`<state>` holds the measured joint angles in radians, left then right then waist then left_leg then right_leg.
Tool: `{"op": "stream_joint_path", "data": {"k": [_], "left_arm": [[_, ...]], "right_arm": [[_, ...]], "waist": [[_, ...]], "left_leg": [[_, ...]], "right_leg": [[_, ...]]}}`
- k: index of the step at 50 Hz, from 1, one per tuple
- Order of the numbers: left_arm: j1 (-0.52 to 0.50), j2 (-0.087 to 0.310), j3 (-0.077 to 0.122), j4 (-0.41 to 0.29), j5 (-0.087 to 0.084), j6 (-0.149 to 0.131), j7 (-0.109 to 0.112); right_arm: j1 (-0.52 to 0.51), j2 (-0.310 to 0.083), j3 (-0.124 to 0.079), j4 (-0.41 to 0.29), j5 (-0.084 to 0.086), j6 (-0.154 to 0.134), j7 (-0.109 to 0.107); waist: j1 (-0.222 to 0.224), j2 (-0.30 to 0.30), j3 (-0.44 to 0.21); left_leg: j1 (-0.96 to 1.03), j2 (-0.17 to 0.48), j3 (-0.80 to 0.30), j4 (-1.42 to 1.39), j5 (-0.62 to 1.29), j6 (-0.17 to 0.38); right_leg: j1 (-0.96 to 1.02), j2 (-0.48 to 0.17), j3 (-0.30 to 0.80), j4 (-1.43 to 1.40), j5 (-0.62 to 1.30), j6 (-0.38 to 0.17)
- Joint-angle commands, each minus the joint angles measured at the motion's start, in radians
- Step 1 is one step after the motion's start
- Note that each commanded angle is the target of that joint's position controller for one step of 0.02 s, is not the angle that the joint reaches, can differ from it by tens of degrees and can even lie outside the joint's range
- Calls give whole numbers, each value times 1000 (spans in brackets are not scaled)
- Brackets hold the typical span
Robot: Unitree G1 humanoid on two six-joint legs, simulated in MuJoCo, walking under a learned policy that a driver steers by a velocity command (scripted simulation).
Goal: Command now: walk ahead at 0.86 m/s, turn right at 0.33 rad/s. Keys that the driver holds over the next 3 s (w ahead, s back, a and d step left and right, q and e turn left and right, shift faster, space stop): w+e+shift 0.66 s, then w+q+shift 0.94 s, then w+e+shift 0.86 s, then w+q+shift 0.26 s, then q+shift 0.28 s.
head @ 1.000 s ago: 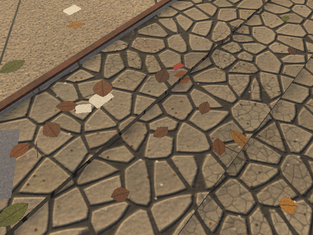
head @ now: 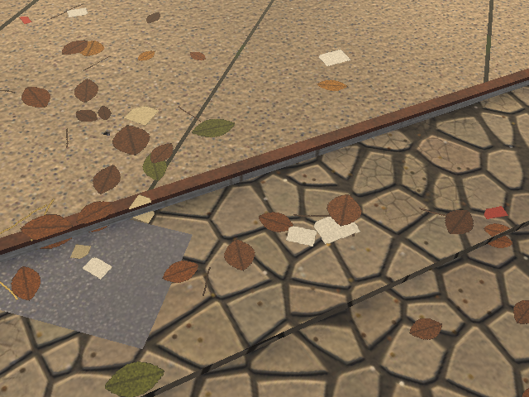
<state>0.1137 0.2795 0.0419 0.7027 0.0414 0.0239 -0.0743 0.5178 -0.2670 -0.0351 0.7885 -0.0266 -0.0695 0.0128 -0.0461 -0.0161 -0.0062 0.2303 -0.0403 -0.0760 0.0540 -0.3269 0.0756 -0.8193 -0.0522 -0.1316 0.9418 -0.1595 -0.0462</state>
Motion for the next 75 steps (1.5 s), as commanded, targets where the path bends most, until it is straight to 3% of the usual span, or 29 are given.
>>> {"op": "stream_joint_path", "data": {"k": [1,4,5,6,7,8,10,13,17,22,24,26,28,31,35,39,43,46,47,48,49,51,58,64,66,68,69,72,75], "left_arm": [[-170,45,-9,-129,-14,-22,2],[244,132,23,-19,-29,-26,27],[412,172,44,28,-21,-36,31],[476,293,87,64,-8,-37,44],[343,268,79,52,-35,-34,39],[253,246,78,29,-33,-38,40],[289,165,63,69,-24,-58,53],[247,120,41,75,-29,-93,59],[343,138,44,89,-42,-113,67],[447,173,56,128,-55,-96,79],[366,221,66,108,-52,-107,88],[221,268,79,66,-41,-135,73],[267,104,24,-19,-78,-133,65],[150,137,30,3,-17,-88,46],[45,34,0,-94,-2,-42,3],[-66,83,-15,-162,1,-47,-14],[-126,92,-29,-148,-5,-66,-32],[266,183,21,-26,26,-84,22],[406,286,49,3,45,-91,51],[398,383,67,-21,52,-99,67],[326,325,64,-26,38,-96,69],[202,170,28,-6,21,-112,63],[215,43,-1,91,-19,-161,61],[229,154,17,118,-11,-150,96],[203,246,43,94,4,-113,108],[177,236,43,36,-11,-83,92],[160,114,9,-29,-28,-102,70],[49,108,-28,-99,-2,-151,65],[74,108,-36,-113,15,-97,70]], "right_arm": [[-33,-147,-24,-9,-14,-19,-16],[-99,-225,-46,-17,-41,-3,-39],[-161,-254,-54,-33,-16,-2,-39],[-161,-136,-24,-89,11,-19,-16],[-174,-90,-5,-118,-26,-50,9],[-243,-112,0,-157,-29,-66,13],[-297,-100,16,-177,-36,-73,9],[-296,-75,37,-191,-57,-15,0],[-548,-54,59,-301,-47,-1,19],[-698,-22,81,-331,-22,-8,24],[-544,-77,60,-305,-13,-16,3],[-127,-219,-13,-187,2,-22,-32],[-67,-308,-56,-152,-39,-12,-45],[-211,-112,-28,-128,-30,-9,-37],[-167,-54,-12,-14,-11,-54,-21],[-218,-131,-29,8,-7,-72,-14],[-126,-231,-50,43,15,-54,6],[-122,-305,-62,48,13,-46,4],[-99,-188,-34,29,6,-43,9],[-25,-72,-12,-33,44,-41,8],[-54,-136,-27,-24,47,-31,-1],[-147,-114,-20,-15,32,-21,7],[-340,-24,-6,-86,4,53,53],[-459,-46,20,-153,8,63,71],[-238,-119,-7,-94,18,68,60],[70,-248,-78,9,16,68,31],[-20,-327,-114,5,27,98,8],[-102,-264,-94,-43,-2,69,-34],[-258,-200,-66,-74,-14,36,-48]], "waist": [[27,132,131],[220,212,-152],[322,142,-205],[275,-140,-213],[162,-234,-214],[130,-145,-99],[78,90,7],[-2,59,100],[73,22,155],[170,-26,51],[63,-87,-83],[-167,-48,-297],[-93,380,-517],[-52,58,-129],[36,88,56],[97,76,138],[80,50,129],[291,61,-136],[309,-66,-260],[213,-319,-409],[185,-178,-350],[116,-45,-93],[31,-75,85],[-22,-44,88],[-143,-98,-47],[-257,85,-209],[-158,422,-217],[-54,-12,-82],[78,19,-20]], "left_leg": [[-125,252,135,18,929,76],[-92,295,180,554,1677,37],[-251,254,192,879,1524,17],[-642,55,168,1338,800,-33],[-887,-88,0,1520,64,-31],[-991,-31,-87,1578,96,-16],[-962,56,-67,1472,102,-10],[-934,131,-24,1311,29,-57],[-954,131,98,1000,168,-111],[-815,5,191,655,303,-98],[-521,-33,136,605,234,-57],[-36,50,24,536,124,-26],[250,495,-716,305,-406,96],[-134,402,-431,260,-263,79],[-378,372,-194,118,-74,57],[-464,280,36,-25,24,67],[-493,262,100,-84,378,77],[-504,205,148,572,836,39],[-698,117,129,957,330,30],[-878,13,21,1302,-143,25],[-960,52,-32,1396,-45,35],[-983,139,1,1302,84,25],[-1046,181,78,1155,221,4],[-795,48,278,799,253,102],[-563,-47,297,822,87,134],[-71,-90,194,691,10,232],[139,152,-276,482,-57,397],[-148,186,-575,277,75,352],[-458,106,-381,260,100,304]], "right_leg": [[105,73,-66,-83,-82,-110],[534,223,-69,-63,-230,-171],[761,206,52,-199,-238,-191],[955,-7,553,-415,-623,-311],[967,-131,1095,-688,-790,-356],[902,-152,1123,-740,-700,-339],[714,-103,868,-735,-443,-288],[515,13,607,-748,-225,-274],[471,64,524,-828,114,-248],[689,50,495,-745,775,-156],[676,34,492,-533,1105,-118],[539,71,499,-137,878,-88],[163,179,296,402,-228,-59],[80,26,240,378,-109,-75],[74,-53,289,253,-120,-49],[102,-16,254,-46,60,-21],[465,32,67,-285,136,-42],[956,87,86,-327,-41,-50],[1169,-155,353,-372,-322,-35],[1226,-395,829,-594,-552,-46],[1136,-393,862,-665,-480,-61],[894,-294,543,-637,-198,-72],[748,-181,55,-791,296,-34],[820,-165,-159,-746,1028,11],[861,-205,-151,-440,1339,0],[563,-109,-128,259,923,27],[118,114,-91,704,-189,108],[59,-3,218,554,-222,80],[209,-47,258,316,-353,109]]}}
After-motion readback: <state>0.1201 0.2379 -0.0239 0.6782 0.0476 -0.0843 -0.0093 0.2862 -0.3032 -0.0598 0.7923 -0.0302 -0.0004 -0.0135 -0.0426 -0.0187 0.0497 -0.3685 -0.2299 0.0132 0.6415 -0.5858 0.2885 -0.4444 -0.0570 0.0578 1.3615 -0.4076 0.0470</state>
